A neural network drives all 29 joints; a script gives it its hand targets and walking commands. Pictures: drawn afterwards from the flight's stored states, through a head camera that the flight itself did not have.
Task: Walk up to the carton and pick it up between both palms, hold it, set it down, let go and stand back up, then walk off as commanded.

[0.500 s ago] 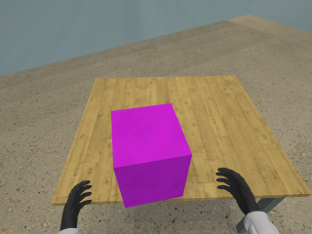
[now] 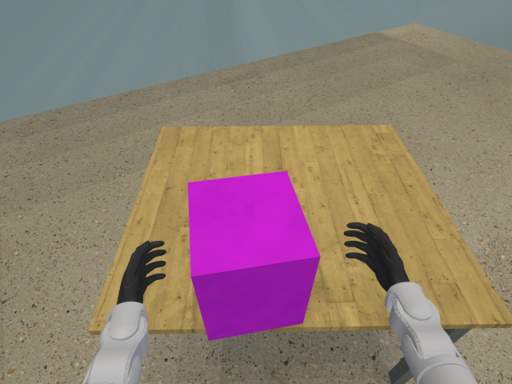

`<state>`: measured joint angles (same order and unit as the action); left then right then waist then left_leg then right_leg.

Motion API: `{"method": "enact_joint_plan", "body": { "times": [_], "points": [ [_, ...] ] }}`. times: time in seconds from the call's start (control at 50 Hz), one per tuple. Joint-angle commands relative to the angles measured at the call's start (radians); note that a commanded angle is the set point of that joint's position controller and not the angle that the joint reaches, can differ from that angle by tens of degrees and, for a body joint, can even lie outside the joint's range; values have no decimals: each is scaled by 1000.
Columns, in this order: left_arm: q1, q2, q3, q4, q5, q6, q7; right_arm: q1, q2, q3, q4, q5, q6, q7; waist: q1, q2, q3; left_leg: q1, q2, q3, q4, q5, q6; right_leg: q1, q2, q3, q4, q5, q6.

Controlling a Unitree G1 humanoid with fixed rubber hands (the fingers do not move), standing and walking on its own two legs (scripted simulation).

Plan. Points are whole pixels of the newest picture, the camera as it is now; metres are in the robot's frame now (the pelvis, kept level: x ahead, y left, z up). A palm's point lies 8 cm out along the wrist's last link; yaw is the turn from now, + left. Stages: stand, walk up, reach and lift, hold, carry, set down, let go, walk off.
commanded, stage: reach and lift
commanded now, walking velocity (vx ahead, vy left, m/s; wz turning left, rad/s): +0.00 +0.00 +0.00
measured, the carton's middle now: (247, 255) +0.40 +0.02 -0.05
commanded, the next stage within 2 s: none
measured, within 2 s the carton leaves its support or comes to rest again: neither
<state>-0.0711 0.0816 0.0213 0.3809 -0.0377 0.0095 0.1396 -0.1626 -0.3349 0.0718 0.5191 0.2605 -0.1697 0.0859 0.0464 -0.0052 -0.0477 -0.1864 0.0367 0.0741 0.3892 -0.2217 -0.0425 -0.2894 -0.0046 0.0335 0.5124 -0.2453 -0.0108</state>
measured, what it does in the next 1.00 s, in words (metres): stands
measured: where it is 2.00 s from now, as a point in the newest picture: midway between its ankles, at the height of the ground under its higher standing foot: outside the picture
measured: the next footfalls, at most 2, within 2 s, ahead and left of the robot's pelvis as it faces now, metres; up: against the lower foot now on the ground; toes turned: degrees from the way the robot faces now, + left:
none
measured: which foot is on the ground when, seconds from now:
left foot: down 0.00-1.00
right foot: down 0.00-1.00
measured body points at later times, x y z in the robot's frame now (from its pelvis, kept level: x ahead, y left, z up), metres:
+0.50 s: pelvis -0.01 +0.00 +0.00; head +0.00 -0.01 +0.45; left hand +0.34 +0.19 +0.09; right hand +0.39 -0.18 +0.10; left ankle -0.01 +0.15 -0.74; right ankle +0.01 -0.10 -0.74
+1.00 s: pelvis +0.00 +0.01 +0.00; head +0.02 +0.00 +0.45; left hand +0.34 +0.21 +0.03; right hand +0.40 -0.18 +0.04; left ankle -0.01 +0.15 -0.74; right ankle +0.01 -0.10 -0.74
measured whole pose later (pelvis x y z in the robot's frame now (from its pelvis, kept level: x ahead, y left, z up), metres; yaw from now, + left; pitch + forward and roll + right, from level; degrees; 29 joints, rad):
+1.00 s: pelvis +0.00 +0.01 +0.00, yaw +0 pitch +5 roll +1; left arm -0.48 0.08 0.10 0.90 -0.04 -0.15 0.14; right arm -0.62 -0.33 0.09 1.09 0.28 -0.20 0.03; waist 0.09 -0.01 -0.05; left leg -0.28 0.04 0.07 0.42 -0.22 -0.03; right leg -0.36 0.00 0.03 0.49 -0.22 -0.01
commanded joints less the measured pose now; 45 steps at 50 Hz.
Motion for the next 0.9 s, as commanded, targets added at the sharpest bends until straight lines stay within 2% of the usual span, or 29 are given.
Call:
{"method": "enact_joint_plan", "body": {
  "times": [0.0, 0.02, 0.06, 0.08, 0.1, 0.2, 0.22, 0.24, 0.26, 0.3, 0.32, 0.4, 0.44, 0.46, 0.48, 0.5, 0.54, 0.56, 0.58, 0.6, 0.62, 0.66, 0.68, 0.7, 0.76, 0.78, 0.82, 0.84, 0.88],
  "points": [
    [-342, 55, 66, -217, -80, 55, 19, -381, -136, -80, -107, 43, 37, -24, 70, -109, -171, 2, -46, -4, -114, 172, 34, 216, 51, 22, -166, 239, 17],
    [-320, 72, 100, -311, -72, 70, 16, -350, -137, -81, -194, 44, 30, -32, 76, -106, -244, 50, -47, 5, -112, 228, 35, 273, 50, 15, -163, 329, 15],
    [-403, 85, 110, -204, -73, 117, 1, -450, -170, -72, -115, 43, 68, -49, 39, -154, -195, -10, -53, 6, -100, 205, 41, 277, 53, 18, -154, 375, 30],
    [-274, 63, 133, -265, -37, 118, 6, -329, -140, -53, -106, 62, 53, -52, 74, -123, -245, 41, -53, 3, -95, 310, 34, 332, 50, 22, -138, 480, 25],
    [-437, 92, 132, -307, -47, 125, 5, -475, -174, -80, -123, 59, 65, -56, 57, -122, -316, 47, -51, 1, -83, 356, 23, 344, 59, 15, -133, 529, 19],
    [-500, 89, 136, -293, -38, 204, -13, -569, -184, -47, -101, 76, 111, -74, 50, -91, -269, 20, -52, 9, -96, 296, 25, 318, 58, 7, -150, 456, 33],
    [-417, 73, 153, -284, -19, 206, -5, -487, -149, -25, -42, 75, 118, -71, 72, -62, -238, 34, -51, 8, -89, 304, 21, 316, 56, 8, -153, 451, 32],
    [-549, 105, 138, -340, -47, 207, 2, -587, -185, -69, -52, 83, 131, -64, 54, -43, -273, 38, -51, 11, -84, 305, 8, 266, 68, 4, -146, 401, 26],
    [-565, 104, 146, -377, -53, 216, 8, -628, -204, -96, -139, 49, 131, -71, 44, -109, -339, 31, -51, 9, -80, 305, 18, 295, 67, -4, -147, 431, 29],
    [-519, 101, 173, -366, -34, 217, 12, -599, -182, -80, -127, 55, 134, -76, 70, -98, -353, 52, -49, -1, -72, 347, 15, 313, 69, 1, -143, 499, 26],
    [-558, 96, 153, -305, -47, 239, 6, -632, -204, -73, -41, 60, 163, -75, 30, -104, -301, 42, -47, 0, -64, 322, 14, 289, 69, -4, -145, 473, 28],
    [-753, 114, 122, -211, -50, 285, 23, -814, -195, -99, 28, 50, 203, -68, 49, -36, -266, -23, -43, 16, -95, 159, 17, 184, 70, -15, -176, 219, 25],
    [-845, 147, 145, -171, -80, 301, 41, -905, -189, -103, 46, 35, 234, -58, 69, -71, -278, -82, -49, 5, -103, 51, 36, 175, 52, 1, -173, 134, 18],
    [-712, 131, 169, -137, -55, 309, 54, -811, -178, -78, 48, 45, 232, -58, 95, -94, -280, -56, -46, 2, -107, 73, 37, 202, 66, -8, -174, 139, 21],
    [-823, 157, 177, -56, -69, 329, 49, -928, -182, -88, 74, 34, 254, -64, 90, -135, -269, -116, -48, 2, -105, 1, 49, 189, 59, -6, -180, 99, 21],
    [-872, 148, 168, 30, -60, 358, 47, -969, -167, -98, 97, 1, 270, -66, 48, -141, -252, -168, -53, 7, -97, -33, 53, 206, 52, -3, -177, 88, 17],
    [-770, 128, 179, 29, -51, 347, 54, -925, -133, -51, 69, 39, 253, -71, 97, -127, -306, -160, -58, 4, -89, 62, 55, 266, 54, 2, -145, 219, 25],
    [-782, 123, 160, 24, -56, 352, 39, -933, -134, -73, 113, 43, 255, -79, 43, -141, -325, -142, -54, -6, -74, 114, 56, 277, 53, 3, -140, 317, 24],
    [-757, 118, 166, 70, -44, 349, 25, -893, -146, -39, 186, 48, 266, -81, 55, -106, -316, -116, -48, -5, -71, 161, 36, 290, 56, -6, -133, 382, 23],
    [-835, 143, 170, 184, -34, 325, 15, -976, -109, -17, 233, 35, 261, -79, 78, -149, -262, -197, -58, 1, -65, 90, 58, 293, 48, 14, -123, 323, 30],
    [-808, 131, 180, 81, -36, 300, 20, -912, -137, -21, 204, 34, 246, -69, 66, -133, -335, -135, -53, 12, -71, 117, 54, 290, 56, -6, -125, 351, 33],
    [-757, 103, 181, 175, -1, 268, 20, -859, -80, 2, 346, 31, 227, -65, 88, -103, -252, -130, -43, -2, -59, 159, 48, 248, 56, -6, -113, 331, 23],
    [-691, 97, 195, 49, 12, 248, 22, -815, -94, 0, 276, 65, 199, -70, 86, -78, -329, -78, -44, 3, -40, 267, 29, 294, 63, -22, -116, 428, 19],
    [-653, 78, 201, 196, 17, 215, 4, -807, -66, 12, 321, 43, 175, -71, 97, -109, -300, -108, -54, 5, -30, 270, 33, 299, 53, -1, -112, 495, 25],
    [-639, 59, 177, 220, 27, 98, -12, -806, -55, 11, 300, 14, 93, -71, 78, -119, -319, -167, -60, 11, -17, 276, 30, 346, 55, 1, -84, 541, 32],
    [-649, 73, 180, 209, 9, 51, -19, -783, -52, -10, 336, 9, 61, -72, 56, -119, -345, -167, -56, 2, -3, 285, 29, 327, 60, -1, -81, 520, 27],
    [-652, 50, 182, 213, 5, -49, -22, -803, -16, -1, 312, 9, -3, -63, 88, -121, -430, -172, -60, 3, 15, 294, 32, 311, 50, -4, -77, 500, 26],
    [-688, 60, 159, 210, -8, -96, -17, -831, -35, -19, 350, -2, -34, -60, 69, -103, -447, -177, -59, 15, 22, 272, 22, 278, 56, -19, -77, 426, 18],
    [-715, 51, 130, 394, -17, -166, -10, -848, -10, -7, 455, -22, -64, -46, 70, -83, -353, -231, -52, 0, 30, 155, 28, 178, 51, -21, -81, 259, 10]
  ]
}}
